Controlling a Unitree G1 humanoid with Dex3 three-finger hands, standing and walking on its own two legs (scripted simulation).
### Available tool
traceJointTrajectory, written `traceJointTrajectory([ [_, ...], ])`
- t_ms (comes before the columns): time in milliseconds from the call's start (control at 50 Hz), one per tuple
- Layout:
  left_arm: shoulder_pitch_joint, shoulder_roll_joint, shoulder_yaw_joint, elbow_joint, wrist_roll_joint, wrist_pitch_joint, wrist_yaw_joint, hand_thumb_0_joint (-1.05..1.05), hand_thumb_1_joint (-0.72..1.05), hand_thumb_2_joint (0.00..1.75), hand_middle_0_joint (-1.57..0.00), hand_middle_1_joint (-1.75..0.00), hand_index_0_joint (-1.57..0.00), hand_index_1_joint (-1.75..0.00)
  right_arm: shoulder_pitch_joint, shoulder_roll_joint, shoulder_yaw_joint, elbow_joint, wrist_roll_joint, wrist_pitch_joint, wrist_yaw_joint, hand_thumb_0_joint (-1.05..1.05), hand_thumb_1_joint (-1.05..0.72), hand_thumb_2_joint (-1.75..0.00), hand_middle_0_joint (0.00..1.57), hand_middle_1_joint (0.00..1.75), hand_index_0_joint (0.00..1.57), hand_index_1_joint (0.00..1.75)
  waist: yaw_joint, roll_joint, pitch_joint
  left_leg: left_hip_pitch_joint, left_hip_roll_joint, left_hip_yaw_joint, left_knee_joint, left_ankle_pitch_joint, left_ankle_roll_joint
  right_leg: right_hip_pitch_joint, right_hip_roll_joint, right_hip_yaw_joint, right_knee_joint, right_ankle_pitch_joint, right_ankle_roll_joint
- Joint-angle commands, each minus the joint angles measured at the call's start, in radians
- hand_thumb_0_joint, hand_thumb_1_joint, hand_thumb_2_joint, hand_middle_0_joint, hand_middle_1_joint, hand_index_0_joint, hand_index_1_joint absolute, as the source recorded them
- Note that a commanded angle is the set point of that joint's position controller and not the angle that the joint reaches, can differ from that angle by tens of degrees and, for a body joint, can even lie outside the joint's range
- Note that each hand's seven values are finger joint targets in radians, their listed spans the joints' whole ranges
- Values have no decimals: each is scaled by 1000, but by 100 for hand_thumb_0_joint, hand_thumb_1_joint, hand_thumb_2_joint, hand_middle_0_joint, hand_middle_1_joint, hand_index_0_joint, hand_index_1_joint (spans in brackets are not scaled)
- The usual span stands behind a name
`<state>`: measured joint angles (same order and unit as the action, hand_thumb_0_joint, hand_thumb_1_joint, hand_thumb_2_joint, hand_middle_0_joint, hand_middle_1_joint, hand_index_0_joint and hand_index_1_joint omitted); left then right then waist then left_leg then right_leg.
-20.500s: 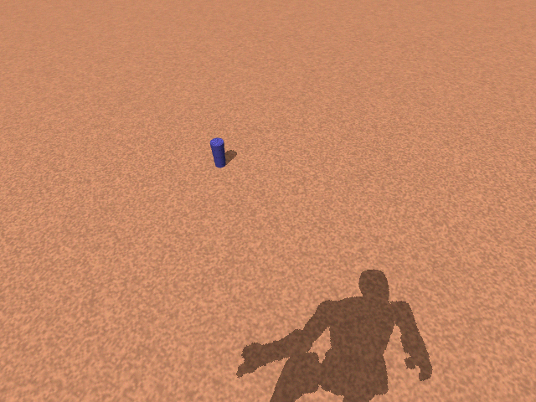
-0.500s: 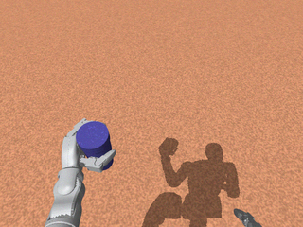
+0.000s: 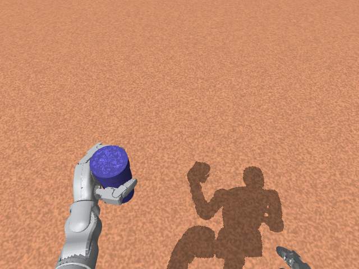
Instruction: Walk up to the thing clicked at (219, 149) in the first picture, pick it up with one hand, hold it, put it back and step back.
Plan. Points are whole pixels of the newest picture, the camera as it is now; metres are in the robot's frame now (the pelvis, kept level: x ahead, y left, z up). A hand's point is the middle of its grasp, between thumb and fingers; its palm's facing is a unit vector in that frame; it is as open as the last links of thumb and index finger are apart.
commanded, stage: crouch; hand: left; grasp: from the side
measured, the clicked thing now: (116, 178) +0.33 +0.17 +0.01
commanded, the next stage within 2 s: lower in 1.64 s
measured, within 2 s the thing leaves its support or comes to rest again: neither
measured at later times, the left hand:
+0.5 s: hand (125, 202) +0.35 +0.19 -0.19, palm faces +0.18 -0.98 -0.04, open 9.5 cm
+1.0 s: hand (131, 224) +0.35 +0.21 -0.40, palm faces +0.19 -0.98 -0.04, open 9.5 cm
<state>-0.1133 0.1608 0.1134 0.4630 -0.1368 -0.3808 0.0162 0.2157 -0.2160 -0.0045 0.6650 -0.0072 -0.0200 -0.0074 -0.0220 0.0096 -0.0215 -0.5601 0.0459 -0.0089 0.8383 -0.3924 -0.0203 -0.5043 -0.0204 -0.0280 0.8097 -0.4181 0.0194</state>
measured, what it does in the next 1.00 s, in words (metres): lowers itself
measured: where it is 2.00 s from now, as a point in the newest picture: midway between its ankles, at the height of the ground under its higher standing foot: outside the picture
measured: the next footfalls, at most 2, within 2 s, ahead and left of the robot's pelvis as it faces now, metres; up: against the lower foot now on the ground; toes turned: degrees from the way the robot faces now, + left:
none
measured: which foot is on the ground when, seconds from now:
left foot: down 0.00-1.00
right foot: down 0.00-1.00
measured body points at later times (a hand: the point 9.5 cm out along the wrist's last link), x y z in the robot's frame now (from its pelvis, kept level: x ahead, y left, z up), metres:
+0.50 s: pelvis -0.04 +0.00 -0.17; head +0.12 +0.02 +0.25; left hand +0.34 +0.24 -0.19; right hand +0.09 -0.27 -0.29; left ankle +0.02 +0.13 -0.70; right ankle -0.01 -0.13 -0.70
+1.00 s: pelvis -0.09 +0.00 -0.35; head +0.12 +0.03 +0.05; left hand +0.33 +0.26 -0.40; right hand +0.02 -0.27 -0.48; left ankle +0.02 +0.13 -0.70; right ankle -0.01 -0.13 -0.70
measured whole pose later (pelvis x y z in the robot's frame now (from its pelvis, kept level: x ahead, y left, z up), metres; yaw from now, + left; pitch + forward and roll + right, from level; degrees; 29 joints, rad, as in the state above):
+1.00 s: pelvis -0.09 +0.00 -0.35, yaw -5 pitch +32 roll -4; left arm -0.58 0.38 0.48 1.06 -0.10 -0.80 -0.13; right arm 0.06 -0.26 0.03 0.74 -0.12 -0.01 0.08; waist -0.11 -0.03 -0.11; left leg -2.11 0.05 -0.12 2.22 -0.66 -0.04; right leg -2.04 0.01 -0.05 2.20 -0.71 0.01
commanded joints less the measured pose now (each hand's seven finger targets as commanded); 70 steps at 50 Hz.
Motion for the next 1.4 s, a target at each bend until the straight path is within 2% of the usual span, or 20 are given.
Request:
traceJointTrajectory([
  [0,-301,100,61,-165,-6,-143,-1,0,22,119,-122,-133,-124,-132,-20,-134,-63,-99,-6,-38,6,0,-88,-90,20,30,20,30,-21,-14,-249,105,-25,-1,-62,200,27,-24,27,-17,-58,255,-23],
  [60,-359,136,111,-104,-5,-203,-6,0,19,118,-123,-133,-124,-132,-22,-134,-67,-91,-12,-44,16,0,-89,-90,20,30,20,30,-18,-14,-269,10,-32,3,15,176,30,-89,19,-2,7,244,-24],
  [120,-368,119,111,-30,-7,-269,-21,0,15,119,-125,-136,-127,-136,-7,-139,-73,-85,-24,-45,32,0,-89,-91,20,30,20,30,-30,-13,-351,-64,-30,-6,122,190,32,-181,23,-1,103,245,-26],
  [140,-413,161,147,-20,-5,-297,-24,0,13,121,-126,-137,-127,-137,-4,-147,-78,-78,-26,-48,35,0,-90,-91,20,30,20,30,-29,16,-364,-102,-32,-8,159,160,30,-245,27,3,140,212,-30],
  [300,-538,224,173,94,-8,-457,-59,0,12,118,-124,-133,-124,-134,-26,-175,-71,-87,-43,-53,59,0,-90,-91,20,30,20,30,-35,92,-601,-389,-29,-38,459,53,28,-571,37,14,441,74,-44],
  [380,-562,231,194,134,-24,-476,-72,0,14,120,-122,-131,-122,-133,-26,-203,-76,-75,-49,-45,64,0,-91,-91,20,30,20,30,-41,110,-706,-445,-21,-56,566,98,24,-715,47,-8,574,85,-50],
  [420,-554,273,251,148,-33,-481,-72,0,19,122,-123,-133,-123,-134,-10,-210,-72,-62,-53,-37,65,0,-91,-91,20,30,20,30,-28,102,-762,-500,-23,-54,643,168,31,-727,47,-1,629,150,-45],
  [480,-569,253,242,166,-34,-483,-91,0,23,126,-126,-135,-125,-137,-17,-211,-73,-51,-60,-30,72,0,-92,-91,20,30,20,30,-35,98,-775,-571,-22,-56,716,169,34,-802,51,-3,700,150,-44],
  [600,-643,303,290,239,-14,-498,-116,0,22,131,-127,-140,-127,-142,-23,-216,-68,-32,-72,-21,84,0,-92,-91,20,30,20,30,-56,88,-791,-740,-20,-63,844,69,33,-963,57,-24,843,57,-53],
  [640,-644,344,338,290,-10,-504,-118,0,22,131,-127,-141,-128,-142,-35,-218,-63,-25,-77,-19,84,0,-91,-91,20,30,20,30,-45,82,-769,-808,-20,-58,878,-8,32,-1009,59,-27,876,-14,-54],
  [660,-695,350,326,286,-4,-512,-122,0,24,132,-127,-141,-127,-142,-34,-215,-59,-17,-82,-20,86,0,-91,-91,20,30,20,30,-56,90,-764,-857,-20,-53,907,-49,33,-1028,58,-18,889,-47,-53],
  [740,-724,388,361,300,1,-533,-138,0,23,134,-128,-142,-128,-144,-39,-222,-51,-7,-95,-19,90,0,-92,-91,20,30,20,30,-51,126,-836,-896,-20,-40,1000,-34,32,-1074,58,-18,978,-40,-52],
  [920,-840,490,421,317,4,-536,-149,0,17,127,-121,-134,-121,-136,-59,-241,-31,13,-107,-11,80,0,-92,-91,20,30,20,30,-70,170,-785,-1077,-24,-21,1120,-207,24,-1206,62,-49,1117,-170,-56],
  [1020,-828,465,413,376,8,-522,-163,0,21,126,-121,-133,-121,-135,-66,-261,-20,15,-115,-4,79,0,-91,-91,20,30,20,30,-88,164,-728,-1125,-24,-37,1168,-246,23,-1295,63,-83,1187,-190,-57],
  [1060,-814,531,455,379,8,-520,-164,0,20,125,-121,-133,-121,-134,-66,-270,-11,8,-116,1,77,0,-92,-91,20,30,20,30,-78,157,-753,-1164,-27,-30,1208,-223,27,-1269,65,-81,1204,-170,-53],
  [1200,-808,507,444,377,1,-511,-170,0,25,125,-121,-133,-121,-134,-74,-288,13,7,-129,9,82,0,-92,-91,20,30,20,30,-100,174,-701,-1197,-22,-52,1271,-193,22,-1329,72,-104,1274,-135,-54],
  [1280,-752,564,475,371,10,-514,-176,0,26,124,-119,-131,-119,-131,-81,-300,21,12,-140,16,84,0,-91,-91,20,30,20,30,-87,184,-695,-1229,-20,-55,1308,-182,23,-1324,78,-108,1301,-120,-52],
  [1300,-774,534,445,345,8,-519,-181,0,26,124,-119,-131,-119,-132,-78,-302,26,13,-143,18,87,0,-92,-91,20,30,20,30,-105,205,-690,-1217,-17,-61,1312,-171,20,-1327,78,-113,1309,-106,-52],
  [1320,-750,553,472,363,2,-516,-179,0,27,125,-119,-132,-119,-133,-85,-307,24,12,-142,19,86,0,-91,-91,20,30,20,30,-89,188,-682,-1228,-18,-59,1318,-175,21,-1334,81,-114,1312,-114,-52],
  [1380,-748,551,469,338,-6,-521,-180,0,27,126,-120,-133,-121,-134,-82,-315,35,16,-152,23,91,0,-92,-91,20,30,20,30,-110,202,-688,-1221,-14,-72,1343,-142,18,-1321,83,-124,1332,-78,-49],
])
